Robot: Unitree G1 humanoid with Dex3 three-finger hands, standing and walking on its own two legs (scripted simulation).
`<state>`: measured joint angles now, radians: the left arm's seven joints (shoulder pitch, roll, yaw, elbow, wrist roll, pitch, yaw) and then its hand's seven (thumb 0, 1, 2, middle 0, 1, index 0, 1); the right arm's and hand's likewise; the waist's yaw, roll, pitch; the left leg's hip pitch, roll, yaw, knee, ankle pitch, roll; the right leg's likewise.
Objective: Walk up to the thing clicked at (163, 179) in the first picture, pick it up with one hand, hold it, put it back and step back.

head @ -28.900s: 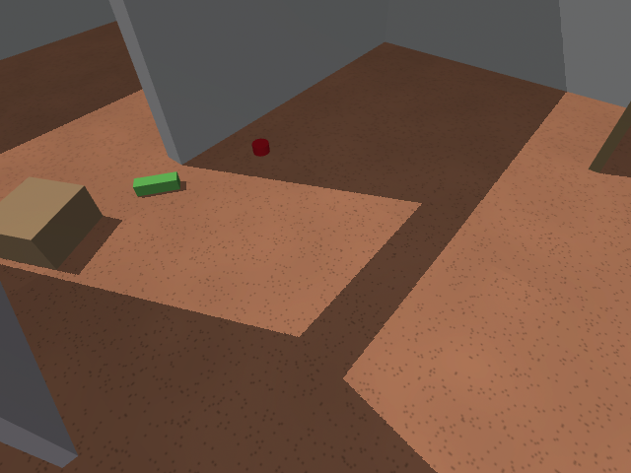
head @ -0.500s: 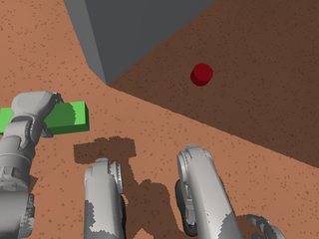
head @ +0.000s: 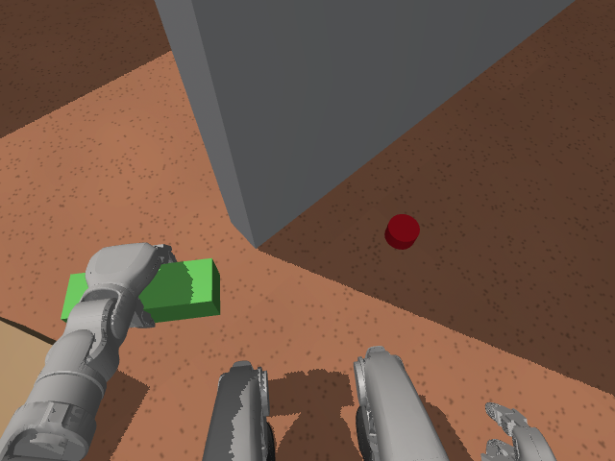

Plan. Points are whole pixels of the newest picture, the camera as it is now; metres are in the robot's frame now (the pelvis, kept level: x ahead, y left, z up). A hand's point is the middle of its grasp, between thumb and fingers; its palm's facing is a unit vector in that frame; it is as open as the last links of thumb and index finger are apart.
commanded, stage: lift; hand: left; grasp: from above
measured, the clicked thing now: (147, 295) +0.38 +0.24 -0.11
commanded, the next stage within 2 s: hold in 0.72 s
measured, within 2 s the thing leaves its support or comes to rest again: neither
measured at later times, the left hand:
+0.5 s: hand (112, 277) +0.35 +0.22 +0.05, palm faces -0.45 -0.04 -0.89, open 9.8 cm
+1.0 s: hand (87, 246) +0.36 +0.22 +0.11, palm faces -0.47 -0.03 -0.88, open 9.8 cm
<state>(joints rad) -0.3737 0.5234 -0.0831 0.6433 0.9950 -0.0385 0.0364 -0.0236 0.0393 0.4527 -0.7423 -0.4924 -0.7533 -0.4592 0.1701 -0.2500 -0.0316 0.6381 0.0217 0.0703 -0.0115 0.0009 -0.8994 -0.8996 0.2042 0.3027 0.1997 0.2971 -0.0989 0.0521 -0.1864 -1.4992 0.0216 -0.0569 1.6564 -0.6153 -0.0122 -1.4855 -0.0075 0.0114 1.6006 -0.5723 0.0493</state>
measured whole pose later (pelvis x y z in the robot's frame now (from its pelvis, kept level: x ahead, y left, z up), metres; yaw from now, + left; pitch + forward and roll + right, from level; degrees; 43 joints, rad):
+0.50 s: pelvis +0.03 -0.01 +0.13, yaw +0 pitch +14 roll -1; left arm -0.30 0.41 -0.17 0.77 1.04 -0.04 0.13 -0.02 0.03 0.50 -0.72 -0.52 -0.72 -0.50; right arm 0.24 -0.25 -0.05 0.73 0.03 0.00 -0.05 0.00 -0.90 -0.90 0.20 0.30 0.20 0.30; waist -0.06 0.04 -0.11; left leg -0.87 0.04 -0.02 1.09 -0.46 -0.02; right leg -0.87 -0.01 0.02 1.06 -0.42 0.03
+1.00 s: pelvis +0.06 +0.00 +0.18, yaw +0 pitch +7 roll +0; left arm -0.27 0.40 -0.20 0.76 1.04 -0.04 0.07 -0.02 0.03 0.51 -0.71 -0.53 -0.71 -0.51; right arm 0.23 -0.24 -0.05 0.71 0.04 0.03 -0.04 0.00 -0.90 -0.90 0.20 0.30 0.20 0.30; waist -0.04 0.03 -0.07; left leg -0.54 0.03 0.01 0.78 -0.37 -0.01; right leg -0.56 -0.02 0.04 0.76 -0.33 0.04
